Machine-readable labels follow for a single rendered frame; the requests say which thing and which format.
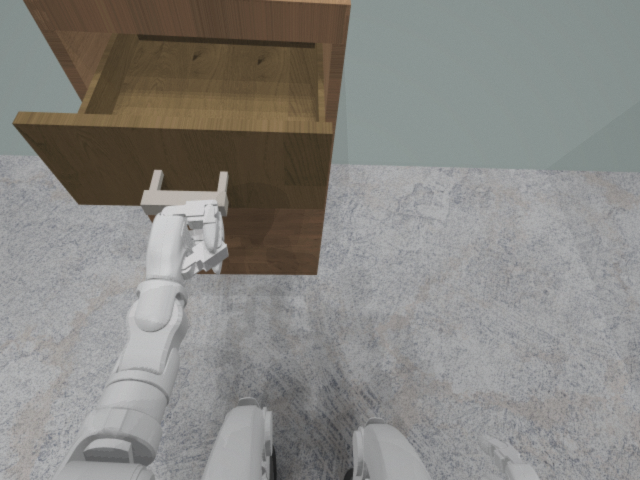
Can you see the right robot hand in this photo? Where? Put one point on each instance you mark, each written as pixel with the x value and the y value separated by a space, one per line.
pixel 507 459

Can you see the handle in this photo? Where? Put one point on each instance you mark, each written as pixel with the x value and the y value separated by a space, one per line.
pixel 155 200

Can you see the drawer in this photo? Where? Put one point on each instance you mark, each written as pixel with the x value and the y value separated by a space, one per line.
pixel 192 107

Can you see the robot right thigh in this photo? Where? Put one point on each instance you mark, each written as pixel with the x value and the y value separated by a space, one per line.
pixel 381 452

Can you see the cabinet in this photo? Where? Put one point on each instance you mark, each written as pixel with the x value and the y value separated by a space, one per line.
pixel 260 241

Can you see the left robot hand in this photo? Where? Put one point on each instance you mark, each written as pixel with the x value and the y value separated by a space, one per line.
pixel 170 240

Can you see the robot thigh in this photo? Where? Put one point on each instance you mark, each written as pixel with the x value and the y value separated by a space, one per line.
pixel 381 452
pixel 244 440

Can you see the left robot forearm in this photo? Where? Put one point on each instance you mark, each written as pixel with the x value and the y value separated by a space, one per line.
pixel 125 425

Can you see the robot left thigh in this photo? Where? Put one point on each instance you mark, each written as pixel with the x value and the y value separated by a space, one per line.
pixel 244 440

